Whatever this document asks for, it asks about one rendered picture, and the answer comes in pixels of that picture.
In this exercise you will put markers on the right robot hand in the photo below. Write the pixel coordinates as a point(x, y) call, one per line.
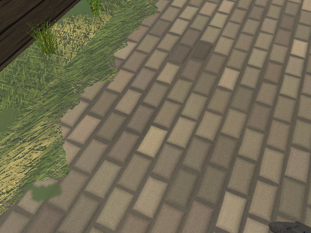
point(288, 227)

